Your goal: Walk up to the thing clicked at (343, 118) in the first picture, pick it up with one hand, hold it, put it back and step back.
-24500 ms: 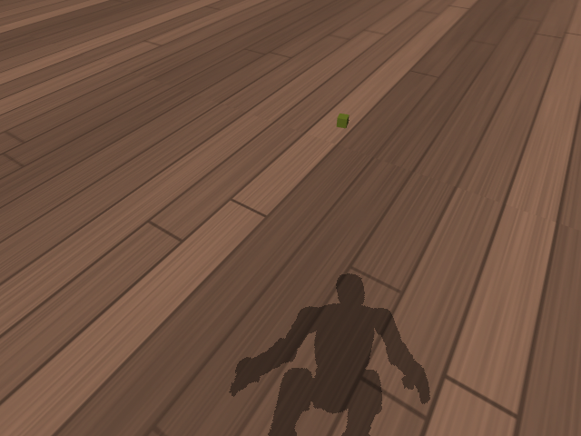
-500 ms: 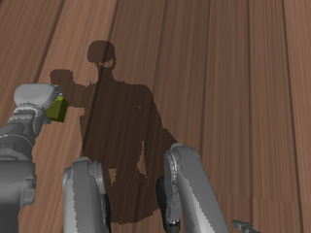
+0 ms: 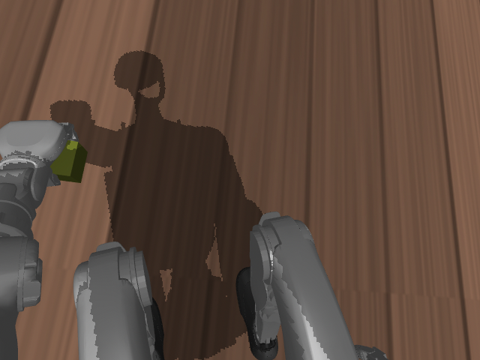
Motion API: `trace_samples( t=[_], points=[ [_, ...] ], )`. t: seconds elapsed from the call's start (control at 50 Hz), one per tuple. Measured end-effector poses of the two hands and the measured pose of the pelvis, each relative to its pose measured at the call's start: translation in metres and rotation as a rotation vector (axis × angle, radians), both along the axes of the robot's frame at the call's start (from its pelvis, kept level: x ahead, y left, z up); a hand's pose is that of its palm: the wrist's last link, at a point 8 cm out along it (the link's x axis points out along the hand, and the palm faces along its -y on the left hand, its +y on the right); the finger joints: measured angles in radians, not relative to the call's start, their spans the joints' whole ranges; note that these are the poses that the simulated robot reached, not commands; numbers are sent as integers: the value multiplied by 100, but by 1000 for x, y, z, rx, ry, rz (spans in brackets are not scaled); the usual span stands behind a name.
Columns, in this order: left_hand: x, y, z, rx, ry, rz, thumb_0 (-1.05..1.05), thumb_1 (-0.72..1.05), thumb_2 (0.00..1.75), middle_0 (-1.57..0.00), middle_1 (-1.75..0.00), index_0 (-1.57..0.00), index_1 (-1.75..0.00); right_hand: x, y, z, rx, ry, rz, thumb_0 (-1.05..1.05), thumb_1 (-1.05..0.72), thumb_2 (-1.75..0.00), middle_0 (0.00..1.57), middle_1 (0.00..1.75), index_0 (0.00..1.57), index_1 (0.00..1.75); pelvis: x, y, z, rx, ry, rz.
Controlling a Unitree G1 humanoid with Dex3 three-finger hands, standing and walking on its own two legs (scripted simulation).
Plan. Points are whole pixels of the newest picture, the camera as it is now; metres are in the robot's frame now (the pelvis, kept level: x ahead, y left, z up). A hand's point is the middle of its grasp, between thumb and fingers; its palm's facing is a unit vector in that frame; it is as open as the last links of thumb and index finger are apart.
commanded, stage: lower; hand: left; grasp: from above
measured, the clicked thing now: (61, 160) +0.49 +0.25 -0.20
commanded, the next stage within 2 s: rest in 0.32 s
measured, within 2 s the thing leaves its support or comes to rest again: rests again in 1.30 s
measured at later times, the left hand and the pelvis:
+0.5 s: hand (57, 172) +0.47 +0.27 -0.23, palm faces -0.46 -0.01 -0.89, open 8.9 cm; pelvis +0.00 +0.00 -0.03, yaw -2 degrees
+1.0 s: hand (67, 174) +0.48 +0.26 -0.27, palm faces -0.46 -0.05 -0.89, open 8.9 cm; pelvis +0.00 +0.00 -0.05, yaw -5 degrees
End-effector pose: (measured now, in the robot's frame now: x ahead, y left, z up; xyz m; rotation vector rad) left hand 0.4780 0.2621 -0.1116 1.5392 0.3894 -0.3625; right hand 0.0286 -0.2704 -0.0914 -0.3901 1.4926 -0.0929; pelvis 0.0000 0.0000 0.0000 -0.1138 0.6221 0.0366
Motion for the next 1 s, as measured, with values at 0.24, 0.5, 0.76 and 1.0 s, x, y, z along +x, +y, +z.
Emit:
trace_samples(
  t=[0.24, 0.5, 0.76, 1.0],
  points=[
    [-5, 2, -29, -20, 28, 0, 5, 20, 35, -104, -44, -79, -43, 0, -5, -7, -24, 0, 41, 0, -93, -90, 21, 30, 20, 30, -3, 0, -16, -14, -30, -10],
    [0, 4, -58, -13, -1, -7, 5, 20, 35, -103, -47, -78, -43, -9, 4, -15, -23, 24, 57, 1, -93, -90, 21, 30, 20, 30, 0, 3, -34, -33, -43, -19],
    [7, 4, -83, -34, 24, 48, 6, 20, 35, -102, -48, -77, -44, -16, 6, -20, -7, 41, 82, 0, -92, -90, 21, 30, 21, 30, 2, 2, -45, -47, -66, -33],
    [7, 3, -100, -48, -2, 10, 6, 21, 34, -101, -49, -77, -45, -25, 4, -15, -22, 82, 135, 0, -91, -90, 21, 30, 20, 30, 1, 3, -52, -64, -96, -48]
  ],
)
